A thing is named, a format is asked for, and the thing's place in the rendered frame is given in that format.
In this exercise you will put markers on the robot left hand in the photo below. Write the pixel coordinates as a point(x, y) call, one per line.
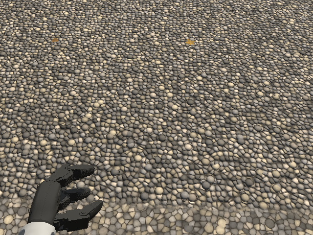
point(52, 196)

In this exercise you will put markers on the left robot forearm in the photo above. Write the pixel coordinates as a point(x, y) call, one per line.
point(38, 228)

